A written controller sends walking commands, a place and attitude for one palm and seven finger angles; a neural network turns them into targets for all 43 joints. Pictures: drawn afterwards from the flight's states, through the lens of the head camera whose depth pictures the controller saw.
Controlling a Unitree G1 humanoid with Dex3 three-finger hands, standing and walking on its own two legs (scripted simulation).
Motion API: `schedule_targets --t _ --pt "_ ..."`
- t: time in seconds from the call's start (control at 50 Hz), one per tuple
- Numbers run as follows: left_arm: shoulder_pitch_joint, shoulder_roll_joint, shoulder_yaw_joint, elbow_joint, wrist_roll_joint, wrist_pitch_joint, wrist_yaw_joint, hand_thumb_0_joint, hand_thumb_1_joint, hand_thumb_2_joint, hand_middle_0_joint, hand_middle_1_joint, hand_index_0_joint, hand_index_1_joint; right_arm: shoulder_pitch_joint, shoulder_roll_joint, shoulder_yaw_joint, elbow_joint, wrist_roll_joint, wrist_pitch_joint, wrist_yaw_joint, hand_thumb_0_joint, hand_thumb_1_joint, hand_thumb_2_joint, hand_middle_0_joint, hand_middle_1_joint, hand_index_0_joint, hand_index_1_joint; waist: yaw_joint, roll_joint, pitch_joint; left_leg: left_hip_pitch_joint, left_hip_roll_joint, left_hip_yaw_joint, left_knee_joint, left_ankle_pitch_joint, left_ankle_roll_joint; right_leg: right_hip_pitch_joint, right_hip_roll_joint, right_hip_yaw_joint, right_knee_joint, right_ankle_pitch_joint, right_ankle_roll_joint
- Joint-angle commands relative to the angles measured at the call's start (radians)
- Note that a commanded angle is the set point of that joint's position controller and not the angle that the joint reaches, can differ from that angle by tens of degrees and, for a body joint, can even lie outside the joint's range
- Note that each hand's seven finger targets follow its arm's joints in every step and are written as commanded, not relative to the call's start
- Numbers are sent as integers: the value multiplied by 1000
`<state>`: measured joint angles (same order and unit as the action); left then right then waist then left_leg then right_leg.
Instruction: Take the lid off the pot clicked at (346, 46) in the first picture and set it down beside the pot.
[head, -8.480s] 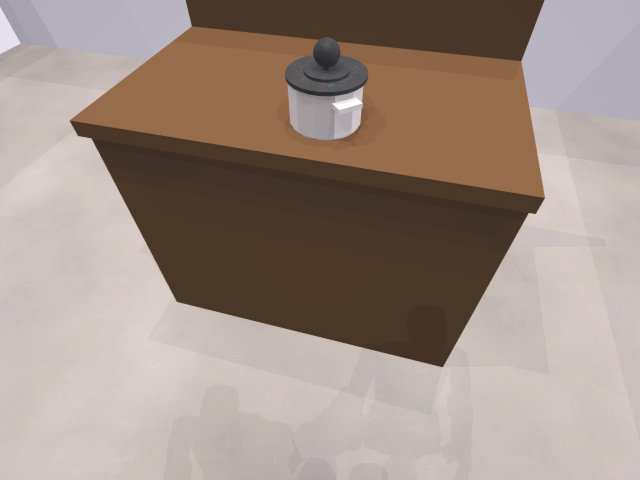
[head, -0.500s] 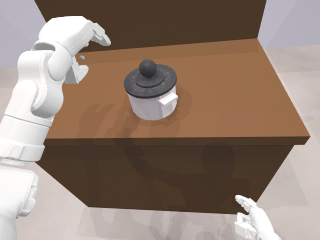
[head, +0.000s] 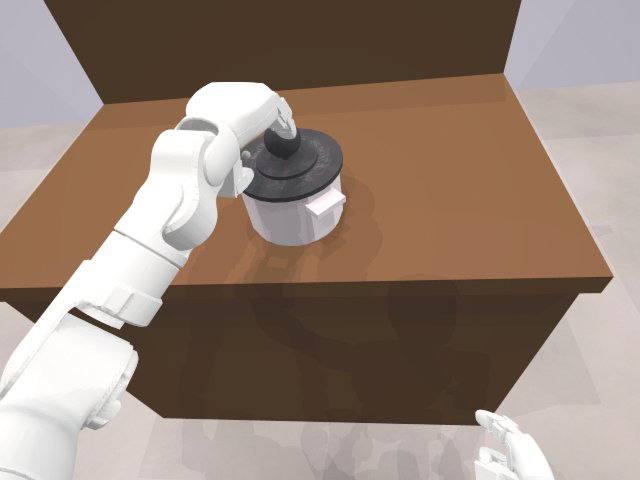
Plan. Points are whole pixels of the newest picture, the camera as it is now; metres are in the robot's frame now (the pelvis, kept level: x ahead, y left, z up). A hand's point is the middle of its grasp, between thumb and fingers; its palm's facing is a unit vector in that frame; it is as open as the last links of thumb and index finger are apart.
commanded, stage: move the open hand above the knob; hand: left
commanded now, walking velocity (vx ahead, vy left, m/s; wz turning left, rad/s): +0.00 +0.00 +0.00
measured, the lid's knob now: (282, 139) +0.53 +0.06 +0.16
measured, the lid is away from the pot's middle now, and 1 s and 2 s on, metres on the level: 0.00 0.00 0.00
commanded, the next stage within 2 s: none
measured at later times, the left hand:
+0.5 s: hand (257, 70) +0.51 +0.07 +0.27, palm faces -0.06 -0.09 -0.99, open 9.9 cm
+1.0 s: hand (265, 109) +0.49 +0.07 +0.24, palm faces -0.14 +0.01 -0.99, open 10.0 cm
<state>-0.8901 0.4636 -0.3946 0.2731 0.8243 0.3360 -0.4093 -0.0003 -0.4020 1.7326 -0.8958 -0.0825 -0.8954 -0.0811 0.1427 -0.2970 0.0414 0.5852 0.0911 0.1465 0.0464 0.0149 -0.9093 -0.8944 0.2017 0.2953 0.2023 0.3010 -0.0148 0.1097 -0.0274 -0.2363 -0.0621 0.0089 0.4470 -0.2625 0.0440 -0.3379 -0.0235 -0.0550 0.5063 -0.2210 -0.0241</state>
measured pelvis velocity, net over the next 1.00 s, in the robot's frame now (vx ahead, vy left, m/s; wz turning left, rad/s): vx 0.01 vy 0.02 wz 0.00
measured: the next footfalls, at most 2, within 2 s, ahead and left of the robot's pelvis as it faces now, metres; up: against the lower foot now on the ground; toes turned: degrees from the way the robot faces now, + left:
none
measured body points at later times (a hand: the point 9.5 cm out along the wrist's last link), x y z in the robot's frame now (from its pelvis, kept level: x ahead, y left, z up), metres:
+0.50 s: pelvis +0.01 +0.01 +0.00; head +0.04 -0.03 +0.45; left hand +0.51 +0.07 +0.33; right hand +0.12 -0.24 -0.13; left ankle -0.02 +0.10 -0.74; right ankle +0.02 -0.10 -0.74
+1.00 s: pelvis +0.01 +0.02 +0.00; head +0.04 -0.01 +0.45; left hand +0.49 +0.07 +0.29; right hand +0.14 -0.22 -0.13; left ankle -0.02 +0.10 -0.74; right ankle +0.02 -0.10 -0.74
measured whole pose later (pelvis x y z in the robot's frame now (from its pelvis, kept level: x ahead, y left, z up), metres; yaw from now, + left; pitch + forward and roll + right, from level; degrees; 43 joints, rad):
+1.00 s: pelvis +0.01 +0.02 +0.00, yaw +0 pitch +6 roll +0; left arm -1.25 0.30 -0.43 0.76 0.85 0.34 -0.40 0.00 -0.40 1.73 -0.90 -0.08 -0.90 -0.08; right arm 0.21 -0.27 0.02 0.67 0.06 0.05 0.02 0.01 -0.91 -0.89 0.20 0.30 0.20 0.30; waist -0.06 0.08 -0.06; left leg -0.26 -0.09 0.01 0.42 -0.26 0.07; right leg -0.36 -0.05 -0.05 0.47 -0.21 0.01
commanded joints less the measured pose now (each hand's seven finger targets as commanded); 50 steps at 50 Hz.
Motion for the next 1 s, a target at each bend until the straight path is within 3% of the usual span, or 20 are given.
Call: schedule_targets --t 0.0,0.06,0.1,0.16,0.2,0.26,0.3,0.32,0.38,0.42,0.5,0.54,0.56,0.62,0.7,0.76,0.8,0.84,0.92,0.98 --pt "-1009 547 422 -164 46 -22 123 0 -413 1740 -887 -81 -887 -81 -68 -76 -21 -94 -11 -118 -56 0 -900 -900 200 300 200 300 -13 -73 -575 82 0 -43 -27 338 16 410 -7 70 -10 403 -10" --pt "-675 271 269 295 25 14 108 0 -413 1740 -887 -81 -887 -81 -54 -61 -4 -40 -10 -96 -59 0 -900 -900 200 300 200 300 -11 -258 -307 -51 15 -11 -74 274 -8 285 -12 36 -30 346 1" --pt "-452 82 173 494 0 30 84 0 -413 1740 -887 -81 -887 -81 -37 -92 -19 -36 1 -53 -36 0 -900 -900 200 300 200 300 -21 -280 -172 -97 25 3 -78 229 -16 182 -16 17 -51 279 1" --pt "-423 -91 36 343 23 43 51 0 -413 1740 -887 -81 -887 -81 -121 -94 -24 -120 6 -26 -4 0 -900 -900 200 300 200 300 -20 -228 -253 -58 20 15 -52 228 -8 163 -14 13 -34 268 1" --pt "-654 -147 -37 135 16 30 52 0 -413 1740 -887 -81 -887 -81 -135 -80 -38 -141 7 -21 4 0 -900 -900 200 300 200 300 -59 -179 -382 38 15 -10 -21 294 11 174 -13 21 -26 299 -5" --pt "-1167 210 153 -42 83 15 82 0 -413 1740 -887 -81 -887 -81 -78 -64 -38 -114 -6 -82 -27 0 -900 -900 200 300 200 300 -74 -88 -604 126 -2 -49 -18 333 26 300 -2 63 -12 374 -10" --pt "-1266 387 295 50 57 1 114 0 -413 1740 -887 -81 -887 -81 -13 -82 -33 -58 -17 -117 -60 0 -900 -900 200 300 200 300 -70 -88 -619 104 -4 -56 -27 293 27 333 -5 68 -25 368 -10" --pt "-1268 374 281 133 73 -1 121 0 -413 1740 -887 -81 -887 -81 5 -60 -21 -37 -19 -134 -75 0 -900 -900 200 300 200 300 -71 -129 -618 79 -5 -46 -42 271 24 354 1 70 -13 365 -5" --pt "-951 217 228 557 60 35 130 0 -413 1740 -887 -81 -887 -81 45 -70 -10 23 -17 -124 -83 0 -900 -900 200 300 200 300 -60 -281 -358 -67 6 -19 -88 229 5 273 -2 42 -33 333 4" --pt "-746 143 203 729 66 69 125 0 -413 1740 -887 -81 -887 -81 43 -98 -14 25 -23 -92 -65 0 -900 -900 200 300 200 300 -43 -293 -267 -125 16 -6 -95 225 -10 229 -9 34 -40 309 3" --pt "-693 -90 43 577 74 61 76 0 -413 1740 -887 -81 -887 -81 -2 -97 -34 -63 -19 -60 -21 0 -900 -900 200 300 200 300 -56 -211 -360 -30 22 -8 -48 365 4 202 -10 22 -20 386 -6" --pt "-878 -25 50 355 89 44 54 0 -413 1740 -887 -81 -887 -81 -25 -85 -42 -95 -19 -63 -20 0 -900 -900 200 300 200 300 -69 -193 -483 40 14 -13 -36 385 23 251 -7 43 -29 414 0" --pt "-991 94 128 295 95 31 54 0 -413 1740 -887 -81 -887 -81 -12 -82 -44 -97 -20 -75 -31 0 -900 -900 200 300 200 300 -68 -199 -539 44 7 -17 -38 365 31 305 -9 59 -31 429 3" --pt "-1307 288 236 85 78 -23 68 0 -413 1740 -887 -81 -887 -81 27 -67 -49 -80 -28 -139 -58 0 -900 -900 200 300 200 300 -73 -109 -702 133 -1 -50 -29 401 41 371 -9 80 -14 487 -2" --pt "-1034 210 243 462 75 19 89 0 -413 1740 -887 -81 -887 -81 109 -86 -52 8 -31 -148 -59 0 -900 -900 200 300 200 300 -56 -182 -473 47 7 -44 -60 408 17 276 2 40 -31 437 -10" --pt "-734 -12 109 693 80 63 72 0 -413 1740 -887 -81 -887 -81 75 -94 -40 2 -25 -113 -33 0 -900 -900 200 300 200 300 -46 -260 -278 -25 20 -24 -76 340 1 145 7 8 -37 331 -7" --pt "-697 -139 27 631 58 56 56 0 -413 1740 -887 -81 -887 -81 47 -103 -49 -21 -20 -89 -17 0 -900 -900 200 300 200 300 -61 -225 -262 11 23 -24 -64 349 3 92 3 3 -45 299 -10" --pt "-854 -149 -19 413 63 34 41 0 -413 1740 -887 -81 -887 -81 -10 -83 -47 -66 -19 -87 -8 0 -900 -900 200 300 200 300 -72 -173 -386 92 22 -45 -44 396 12 112 4 14 -36 306 -9" --pt "-1293 141 134 111 75 -19 71 0 -413 1740 -887 -81 -887 -81 17 -67 -52 -65 -29 -140 -33 0 -900 -900 200 300 200 300 -83 -57 -646 238 18 -88 -17 460 13 200 7 47 -19 371 -16" --pt "-1187 143 177 441 80 24 113 0 -413 1740 -887 -81 -887 -81 80 -65 -38 15 -28 -150 -52 0 -900 -900 200 300 200 300 -79 -176 -437 104 18 -63 -65 346 -3 158 22 17 -33 302 -19"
